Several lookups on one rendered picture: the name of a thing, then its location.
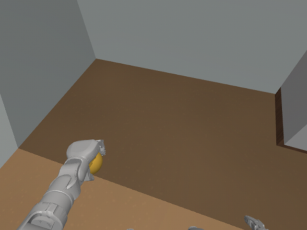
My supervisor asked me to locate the right robot hand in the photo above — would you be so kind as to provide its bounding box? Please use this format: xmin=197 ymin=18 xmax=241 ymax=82
xmin=244 ymin=216 xmax=268 ymax=230

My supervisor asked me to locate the left robot arm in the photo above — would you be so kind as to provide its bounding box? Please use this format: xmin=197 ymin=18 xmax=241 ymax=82
xmin=16 ymin=156 xmax=89 ymax=230

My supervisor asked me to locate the ball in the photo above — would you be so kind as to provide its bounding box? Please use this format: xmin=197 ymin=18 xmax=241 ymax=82
xmin=89 ymin=152 xmax=103 ymax=174

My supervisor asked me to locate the left robot hand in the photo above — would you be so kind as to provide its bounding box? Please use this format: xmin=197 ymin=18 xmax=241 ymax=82
xmin=66 ymin=139 xmax=106 ymax=181

